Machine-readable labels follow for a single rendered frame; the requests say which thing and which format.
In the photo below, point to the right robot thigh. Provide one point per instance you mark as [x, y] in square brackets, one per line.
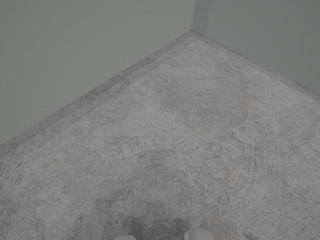
[198, 234]

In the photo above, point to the right robot hand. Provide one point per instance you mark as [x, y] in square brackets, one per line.
[251, 235]

